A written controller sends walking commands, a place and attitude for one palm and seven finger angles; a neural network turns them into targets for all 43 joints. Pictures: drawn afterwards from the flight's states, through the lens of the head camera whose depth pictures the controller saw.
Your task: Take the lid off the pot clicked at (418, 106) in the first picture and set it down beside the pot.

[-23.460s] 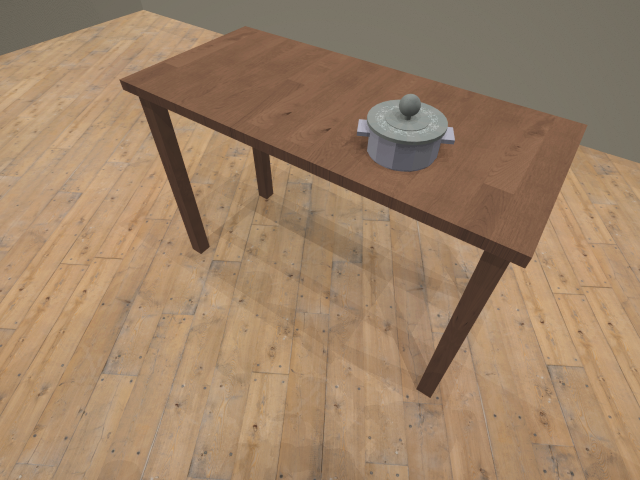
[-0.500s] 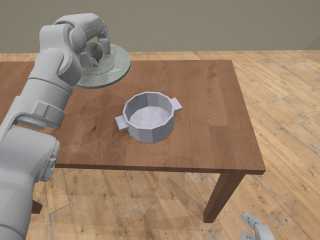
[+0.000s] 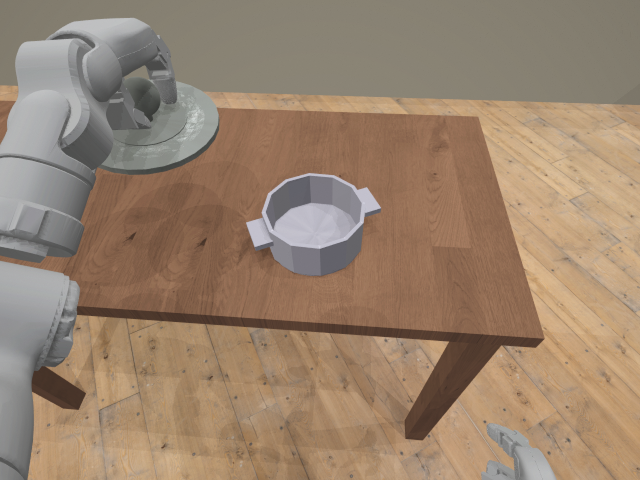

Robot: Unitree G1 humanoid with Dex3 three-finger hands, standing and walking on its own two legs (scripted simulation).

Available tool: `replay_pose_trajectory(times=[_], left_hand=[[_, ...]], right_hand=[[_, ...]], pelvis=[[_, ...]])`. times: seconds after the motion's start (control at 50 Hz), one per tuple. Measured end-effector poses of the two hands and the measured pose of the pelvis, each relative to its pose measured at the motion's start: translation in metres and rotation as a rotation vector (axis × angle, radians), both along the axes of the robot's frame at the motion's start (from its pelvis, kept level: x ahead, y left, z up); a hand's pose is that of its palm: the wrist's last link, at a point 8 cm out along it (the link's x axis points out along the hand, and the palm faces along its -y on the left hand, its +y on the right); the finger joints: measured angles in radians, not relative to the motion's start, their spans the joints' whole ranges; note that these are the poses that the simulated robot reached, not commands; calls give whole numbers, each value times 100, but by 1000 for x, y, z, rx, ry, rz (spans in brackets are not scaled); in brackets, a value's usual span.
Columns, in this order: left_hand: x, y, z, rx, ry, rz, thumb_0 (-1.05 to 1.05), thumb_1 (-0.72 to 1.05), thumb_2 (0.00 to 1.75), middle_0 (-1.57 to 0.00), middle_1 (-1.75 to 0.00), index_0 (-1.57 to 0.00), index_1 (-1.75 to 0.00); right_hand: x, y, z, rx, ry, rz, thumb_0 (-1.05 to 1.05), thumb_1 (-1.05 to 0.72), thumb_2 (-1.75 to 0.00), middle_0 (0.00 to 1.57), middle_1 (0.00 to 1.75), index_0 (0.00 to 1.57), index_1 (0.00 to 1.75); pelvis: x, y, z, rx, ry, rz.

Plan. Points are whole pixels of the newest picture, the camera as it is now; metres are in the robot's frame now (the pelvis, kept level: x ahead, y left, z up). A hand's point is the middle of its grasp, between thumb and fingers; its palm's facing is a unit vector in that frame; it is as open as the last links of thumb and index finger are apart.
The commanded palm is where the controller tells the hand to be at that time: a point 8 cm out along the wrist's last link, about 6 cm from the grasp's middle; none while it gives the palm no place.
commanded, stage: move the lid sideways beside the pot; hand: left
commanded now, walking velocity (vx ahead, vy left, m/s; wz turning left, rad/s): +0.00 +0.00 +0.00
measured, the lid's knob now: (139, 97) +0.48 +0.23 +0.23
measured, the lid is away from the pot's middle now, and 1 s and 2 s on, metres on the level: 0.20 0.25 0.24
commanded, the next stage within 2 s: lower the lid onto the table in 0.62 s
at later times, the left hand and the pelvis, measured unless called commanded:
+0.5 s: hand (96, 95) +0.47 +0.27 +0.24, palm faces -0.24 -0.05 -0.97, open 7.1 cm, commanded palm +0.45 +0.27 +0.32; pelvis +0.01 +0.01 +0.00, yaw -1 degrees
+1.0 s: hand (96, 119) +0.46 +0.27 +0.22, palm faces -0.27 -0.05 -0.96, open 7.1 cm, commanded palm +0.45 +0.26 +0.30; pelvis +0.00 +0.00 +0.00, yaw +0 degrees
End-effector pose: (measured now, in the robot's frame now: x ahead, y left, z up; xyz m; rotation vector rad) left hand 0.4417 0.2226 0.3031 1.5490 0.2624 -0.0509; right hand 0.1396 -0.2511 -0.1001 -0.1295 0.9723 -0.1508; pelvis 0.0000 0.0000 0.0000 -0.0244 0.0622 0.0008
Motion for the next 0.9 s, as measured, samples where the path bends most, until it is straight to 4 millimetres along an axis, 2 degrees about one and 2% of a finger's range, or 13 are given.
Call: replay_pose_trajectory(times=[0.2, 0.36, 0.5, 0.64, 0.82, 0.9], left_hand=[[5, 18, -5, -12, 40, 20, -4, 30, 70, -79, -96, -70, -91], [14, 30, -2, 8, 33, 16, -4, 31, 70, -79, -96, -70, -91], [22, 44, -3, -8, 41, 50, -5, 31, 70, -79, -96, -70, -91], [23, 50, -3, 1, 32, 53, -4, 31, 70, -79, -96, -70, -91], [17, 49, -4, -12, 28, 56, -4, 31, 70, -79, -97, -70, -91], [13, 48, -10, -7, 47, 71, -4, 31, 70, -79, -97, -70, -91]], right_hand=[[-16, 6, -5, -9, 42, -13, 1, -90, -90, 20, 30, 20, 30], [-40, -1, -9, -34, 107, -50, 1, -90, -90, 20, 30, 20, 30], [-50, -7, -10, -40, 146, -83, 1, -90, -90, 20, 30, 20, 30], [-43, -8, -10, -40, 146, -80, 1, -90, -90, 20, 30, 20, 30], [-19, -4, -6, -27, 95, -45, 1, -90, -90, 20, 30, 20, 30], [-11, -2, -5, -16, 72, -28, 1, -90, -90, 20, 30, 20, 30]], pelvis=[[-4, 4, 0, -5, 6, 1], [0, 7, 0, -7, 19, -3], [5, 8, 0, -6, 31, -12], [8, 8, 1, -7, 43, -13], [7, 6, 0, -8, 45, -4], [6, 5, 0, -8, 43, -2]])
